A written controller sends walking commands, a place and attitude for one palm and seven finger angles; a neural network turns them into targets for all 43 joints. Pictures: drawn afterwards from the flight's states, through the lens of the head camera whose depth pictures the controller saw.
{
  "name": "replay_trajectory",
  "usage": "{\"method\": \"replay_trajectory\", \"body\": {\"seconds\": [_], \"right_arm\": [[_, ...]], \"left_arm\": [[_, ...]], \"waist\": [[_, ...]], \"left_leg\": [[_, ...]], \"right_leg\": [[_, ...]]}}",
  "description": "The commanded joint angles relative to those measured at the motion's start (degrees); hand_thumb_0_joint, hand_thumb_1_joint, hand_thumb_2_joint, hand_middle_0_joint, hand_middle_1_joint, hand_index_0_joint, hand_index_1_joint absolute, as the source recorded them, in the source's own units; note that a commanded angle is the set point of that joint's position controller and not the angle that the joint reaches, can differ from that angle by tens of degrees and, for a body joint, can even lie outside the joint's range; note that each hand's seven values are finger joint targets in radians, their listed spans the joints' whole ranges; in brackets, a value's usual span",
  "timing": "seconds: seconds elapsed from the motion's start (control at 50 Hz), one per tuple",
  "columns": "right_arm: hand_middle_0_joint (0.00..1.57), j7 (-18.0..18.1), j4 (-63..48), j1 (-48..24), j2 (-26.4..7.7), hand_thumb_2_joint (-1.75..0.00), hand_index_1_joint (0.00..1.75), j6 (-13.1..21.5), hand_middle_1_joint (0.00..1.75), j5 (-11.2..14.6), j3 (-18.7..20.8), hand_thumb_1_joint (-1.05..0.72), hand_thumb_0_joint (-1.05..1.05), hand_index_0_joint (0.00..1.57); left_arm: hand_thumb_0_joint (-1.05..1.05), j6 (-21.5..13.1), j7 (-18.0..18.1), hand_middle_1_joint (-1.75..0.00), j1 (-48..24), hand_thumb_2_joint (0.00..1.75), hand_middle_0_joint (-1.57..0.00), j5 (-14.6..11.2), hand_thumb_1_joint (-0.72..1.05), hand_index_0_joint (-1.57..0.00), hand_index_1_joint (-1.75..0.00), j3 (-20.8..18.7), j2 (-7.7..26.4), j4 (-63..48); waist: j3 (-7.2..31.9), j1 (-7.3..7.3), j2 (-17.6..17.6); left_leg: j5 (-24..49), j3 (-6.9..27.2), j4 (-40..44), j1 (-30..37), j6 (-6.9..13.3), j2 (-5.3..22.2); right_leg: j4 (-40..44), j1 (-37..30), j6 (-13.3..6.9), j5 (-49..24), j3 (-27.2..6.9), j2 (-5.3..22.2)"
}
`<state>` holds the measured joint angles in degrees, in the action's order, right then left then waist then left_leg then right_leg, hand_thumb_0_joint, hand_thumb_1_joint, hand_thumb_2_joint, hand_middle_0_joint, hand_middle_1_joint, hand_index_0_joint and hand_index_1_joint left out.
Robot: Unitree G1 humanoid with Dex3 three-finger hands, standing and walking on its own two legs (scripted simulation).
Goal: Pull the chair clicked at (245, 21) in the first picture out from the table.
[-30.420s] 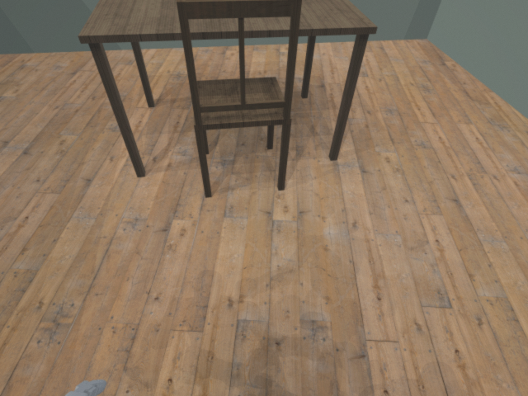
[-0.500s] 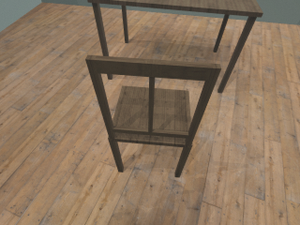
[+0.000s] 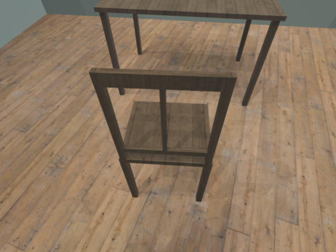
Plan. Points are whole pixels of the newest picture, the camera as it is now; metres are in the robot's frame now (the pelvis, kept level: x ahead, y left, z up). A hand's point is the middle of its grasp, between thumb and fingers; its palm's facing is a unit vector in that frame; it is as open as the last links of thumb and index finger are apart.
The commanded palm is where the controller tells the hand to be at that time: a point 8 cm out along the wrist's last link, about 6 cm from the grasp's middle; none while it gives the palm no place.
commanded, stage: let the arm hang, fingers relaxed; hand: left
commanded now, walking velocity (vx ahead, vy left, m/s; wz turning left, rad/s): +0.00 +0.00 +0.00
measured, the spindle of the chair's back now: (163, 123) +0.54 +0.05 -0.07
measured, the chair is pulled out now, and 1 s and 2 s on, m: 0.71 0.71 0.71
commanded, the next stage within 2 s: look to check the result in 0.18 s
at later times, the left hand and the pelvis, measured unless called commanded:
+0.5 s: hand out of the picture +0.01 +0.17 -0.17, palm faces +0.01 -0.98 -0.20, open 7.3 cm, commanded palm none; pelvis +0.01 +0.00 +0.00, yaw +0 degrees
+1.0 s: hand out of the picture +0.02 +0.17 -0.17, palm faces +0.01 -0.98 -0.20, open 7.3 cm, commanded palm none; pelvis +0.01 +0.00 +0.00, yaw +0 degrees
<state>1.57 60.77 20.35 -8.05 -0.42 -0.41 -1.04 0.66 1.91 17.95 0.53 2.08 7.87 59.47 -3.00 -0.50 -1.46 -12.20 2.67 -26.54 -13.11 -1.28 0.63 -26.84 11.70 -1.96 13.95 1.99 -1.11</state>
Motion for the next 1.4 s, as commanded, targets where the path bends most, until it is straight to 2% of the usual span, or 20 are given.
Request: {"method": "replay_trajectory", "body": {"seconds": [0.0,0.06,0.12,0.18,0.34,0.44,0.48,0.54,0.68,0.74,0.76,0.84,0.9,0.94,1.06,1.14,1.24,1.26,1.36,1.38], "right_arm": [[0.20,0.4,-1.4,4.7,-4.5,-0.90,0.30,1.1,0.30,-0.1,1.2,-0.90,0.00,0.20],[0.20,0.5,-1.2,4.6,-4.2,-0.90,0.30,1.0,0.30,0.0,1.2,-0.90,0.00,0.20],[0.20,0.5,-1.3,4.4,-4.0,-0.90,0.30,0.9,0.30,-0.1,1.3,-0.90,0.00,0.20],[0.20,0.5,-1.4,4.2,-3.8,-0.90,0.30,0.7,0.30,-0.2,1.4,-0.90,0.00,0.20],[0.20,0.6,-1.6,3.8,-4.4,-0.90,0.30,1.1,0.30,-0.1,1.4,-0.90,0.00,0.20],[0.20,0.6,-1.5,3.7,-4.3,-0.90,0.30,1.2,0.30,-0.1,1.4,-0.90,0.00,0.20],[0.20,0.7,-1.5,3.6,-4.3,-0.90,0.30,1.1,0.30,-0.1,1.3,-0.90,0.00,0.20],[0.20,0.7,-1.4,3.7,-4.3,-0.90,0.30,1.3,0.30,0.0,1.3,-0.90,0.00,0.20],[0.20,0.8,-1.3,3.5,-4.2,-0.90,0.30,1.1,0.30,0.0,1.3,-0.90,0.00,0.20],[0.20,0.8,-1.2,3.4,-4.3,-0.90,0.30,1.1,0.30,0.0,1.3,-0.90,0.00,0.20],[0.20,0.8,-1.3,3.4,-4.1,-0.90,0.30,0.9,0.30,0.0,1.4,-0.90,0.00,0.20],[0.20,0.7,-1.4,3.7,-4.4,-0.90,0.30,1.1,0.30,0.0,1.4,-0.90,0.00,0.20],[0.20,0.7,-1.4,3.2,-4.3,-0.90,0.30,1.0,0.30,0.0,1.4,-0.90,0.00,0.20],[0.20,0.7,-1.3,3.4,-4.2,-0.90,0.30,1.1,0.30,0.0,1.4,-0.90,0.00,0.20],[0.20,0.9,-1.2,3.2,-4.0,-0.90,0.30,1.1,0.30,0.0,1.4,-0.90,0.00,0.20],[0.20,0.9,-1.1,3.4,-4.2,-0.90,0.30,1.2,0.30,0.1,1.3,-0.90,0.00,0.20],[0.20,0.9,-1.1,3.4,-4.3,-0.90,0.30,1.1,0.30,0.0,1.3,-0.90,0.00,0.20],[0.20,1.0,-1.1,3.1,-4.0,-0.90,0.30,1.0,0.30,0.0,1.3,-0.90,0.00,0.20],[0.20,1.0,-1.1,3.4,-4.1,-0.90,0.30,1.0,0.30,0.1,1.4,-0.90,0.00,0.20],[0.20,0.9,-1.1,3.5,-4.3,-0.90,0.30,1.1,0.30,0.0,1.4,-0.90,0.00,0.20]], "left_arm": [[0.00,-0.9,0.2,-0.30,3.8,0.90,-0.20,-0.3,0.90,-0.20,-0.30,-2.0,6.9,-1.9],[0.00,-0.8,0.3,-0.30,4.0,0.90,-0.20,-0.4,0.90,-0.20,-0.30,-2.0,6.7,-1.6],[0.00,-0.8,0.3,-0.30,3.6,0.90,-0.20,-0.3,0.90,-0.20,-0.30,-2.1,6.5,-1.7],[0.00,-0.7,0.3,-0.30,3.6,0.90,-0.20,-0.3,0.90,-0.20,-0.30,-2.2,6.2,-1.8],[0.00,-0.8,0.3,-0.30,3.4,0.90,-0.20,-0.3,0.90,-0.20,-0.30,-2.3,6.0,-2.0],[0.00,-0.9,0.3,-0.30,3.7,0.90,-0.20,-0.3,0.90,-0.20,-0.30,-2.3,6.0,-1.9],[0.00,-0.8,0.3,-0.30,3.3,0.90,-0.20,-0.3,0.90,-0.20,-0.30,-2.2,5.9,-1.9],[0.00,-1.0,0.3,-0.30,3.5,0.90,-0.20,-0.4,0.90,-0.20,-0.30,-2.3,6.0,-1.9],[0.00,-0.8,0.3,-0.30,3.0,0.90,-0.20,-0.4,0.90,-0.20,-0.30,-2.3,6.0,-2.0],[0.00,-0.8,0.3,-0.30,3.1,0.90,-0.20,-0.4,0.90,-0.20,-0.30,-2.3,6.0,-1.9],[0.00,-0.7,0.3,-0.30,2.9,0.90,-0.20,-0.3,0.90,-0.20,-0.30,-2.3,5.9,-1.8],[0.00,-0.9,0.3,-0.30,2.9,0.90,-0.20,-0.3,0.90,-0.20,-0.30,-2.4,6.1,-2.1],[0.00,-0.8,0.3,-0.30,3.1,0.90,-0.20,-0.3,0.90,-0.20,-0.30,-2.4,6.1,-2.1],[0.00,-1.0,0.3,-0.30,3.3,0.90,-0.20,-0.4,0.90,-0.20,-0.30,-2.4,6.2,-2.1],[0.00,-0.9,0.3,-0.30,2.9,0.90,-0.20,-0.4,0.90,-0.20,-0.30,-2.4,5.9,-2.0],[0.00,-1.0,0.2,-0.30,3.2,0.90,-0.20,-0.4,0.90,-0.20,-0.30,-2.4,6.0,-1.8],[0.00,-1.0,0.3,-0.30,3.2,0.90,-0.20,-0.4,0.90,-0.20,-0.30,-2.4,5.9,-1.9],[0.00,-0.8,0.3,-0.30,2.9,0.90,-0.20,-0.4,0.90,-0.20,-0.30,-2.4,5.9,-1.8],[0.00,-0.8,0.3,-0.30,3.2,0.90,-0.20,-0.4,0.90,-0.20,-0.30,-2.4,5.9,-1.8],[0.00,-0.9,0.3,-0.30,3.5,0.90,-0.20,-0.4,0.90,-0.20,-0.30,-2.5,5.9,-1.8]], "waist": [[-1.7,0.38,1.0],[-2.3,0.48,-0.3],[-2.3,0.34,1.0],[-3.7,0.26,0.4],[-1.2,0.33,1.4],[-0.3,0.41,0.3],[-1.6,0.34,0.7],[-0.1,0.36,0.6],[-1.9,0.29,0.6],[-1.0,0.29,0.6],[-2.4,0.30,0.9],[-0.8,0.21,1.6],[-1.6,0.36,1.5],[0.2,0.29,1.6],[-1.8,0.31,0.0],[-0.2,0.28,1.0],[-1.0,0.24,0.4],[-2.6,0.32,0.8],[-2.4,0.33,1.2],[-0.9,0.44,1.1]], "left_leg": [[4.2,2.7,4.2,-1.2,3.6,3.5],[3.7,2.7,4.6,-1.7,3.7,3.7],[3.1,2.5,4.0,-1.6,3.5,3.4],[1.8,2.6,4.3,-1.8,3.6,3.5],[3.2,3.1,4.7,-0.6,3.7,3.9],[4.9,3.0,4.5,0.0,3.7,3.9],[5.3,3.1,4.6,-0.5,3.8,4.0],[7.0,2.9,4.2,0.6,3.7,4.0],[5.6,3.0,4.6,-0.4,3.7,4.1],[5.2,3.2,4.7,0.2,3.8,4.0],[4.2,3.2,5.2,-0.4,3.8,4.1],[5.0,3.1,4.7,0.0,3.8,3.9],[4.6,3.0,4.6,-0.2,3.7,3.8],[6.5,2.9,4.1,0.7,3.7,3.7],[6.4,3.2,4.7,0.2,3.8,3.9],[7.2,3.1,4.3,1.1,3.8,4.0],[6.4,3.0,4.3,0.6,3.7,3.9],[5.7,3.2,4.9,0.2,3.8,4.0],[4.5,3.4,5.1,-0.2,4.0,3.9],[5.5,3.2,4.8,0.4,3.9,3.9]], "right_leg": [[6.9,1.7,-2.0,-1.6,-6.2,6.5],[7.2,1.4,-1.9,-1.6,-6.2,6.1],[7.5,1.8,-1.9,-0.7,-6.4,6.3],[7.9,3.0,-1.9,0.6,-6.3,6.2],[7.0,1.6,-1.8,-1.7,-6.2,6.1],[6.7,0.7,-1.8,-3.2,-6.1,6.2],[6.7,1.1,-1.8,-3.7,-5.9,6.2],[6.4,0.2,-1.7,-5.5,-5.8,6.4],[6.8,0.7,-1.8,-4.1,-5.6,6.1],[6.8,0.5,-1.7,-3.6,-5.7,6.2],[7.1,1.1,-1.7,-2.9,-5.6,5.9],[6.9,0.1,-1.8,-3.6,-5.9,6.2],[7.1,0.6,-1.8,-3.1,-5.7,6.3],[6.8,-0.7,-1.8,-5.2,-5.7,6.5],[6.8,0.2,-1.8,-5.0,-5.4,6.1],[6.7,-0.5,-1.7,-5.9,-5.4,6.4],[6.9,-0.2,-1.8,-5.0,-5.6,6.3],[7.1,0.6,-1.8,-4.4,-5.3,6.1],[7.2,0.3,-1.8,-3.3,-5.3,6.0],[6.9,-0.3,-1.7,-4.1,-5.4,6.2]]}}
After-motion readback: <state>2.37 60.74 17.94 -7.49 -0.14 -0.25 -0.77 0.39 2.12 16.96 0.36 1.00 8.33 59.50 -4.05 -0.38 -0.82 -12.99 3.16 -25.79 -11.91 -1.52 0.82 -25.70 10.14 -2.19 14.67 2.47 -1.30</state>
